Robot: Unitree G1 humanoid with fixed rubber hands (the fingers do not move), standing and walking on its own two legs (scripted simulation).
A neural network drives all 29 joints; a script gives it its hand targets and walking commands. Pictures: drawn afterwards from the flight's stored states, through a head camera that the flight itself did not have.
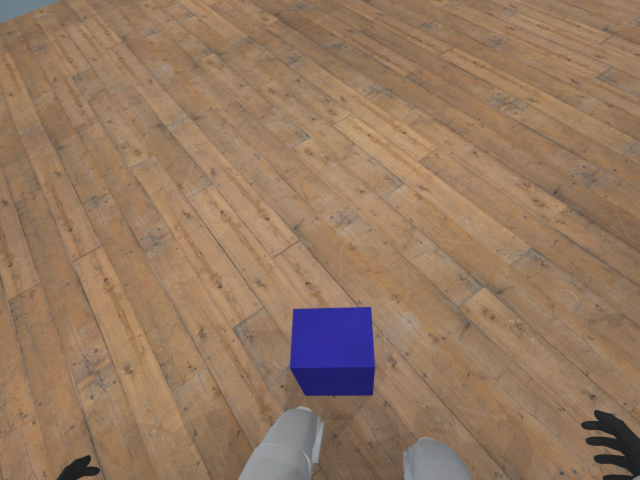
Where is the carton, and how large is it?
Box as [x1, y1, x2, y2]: [290, 307, 374, 395]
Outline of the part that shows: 370,307 293,309 290,368 305,395 372,394 374,359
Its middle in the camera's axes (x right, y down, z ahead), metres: +0.05 +0.31 +1.06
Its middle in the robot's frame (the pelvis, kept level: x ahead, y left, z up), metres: +0.44 +0.06 -0.59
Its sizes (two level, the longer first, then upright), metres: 0.200 0.151 0.289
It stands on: the floor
